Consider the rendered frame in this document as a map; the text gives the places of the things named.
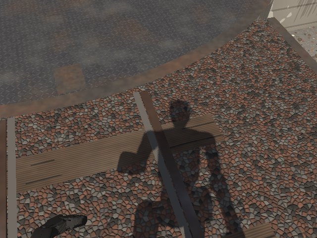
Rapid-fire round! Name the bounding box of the left robot hand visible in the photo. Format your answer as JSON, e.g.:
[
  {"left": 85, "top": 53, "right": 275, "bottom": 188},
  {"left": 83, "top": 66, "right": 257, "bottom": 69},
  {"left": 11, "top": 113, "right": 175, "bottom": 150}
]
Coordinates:
[{"left": 30, "top": 214, "right": 87, "bottom": 238}]

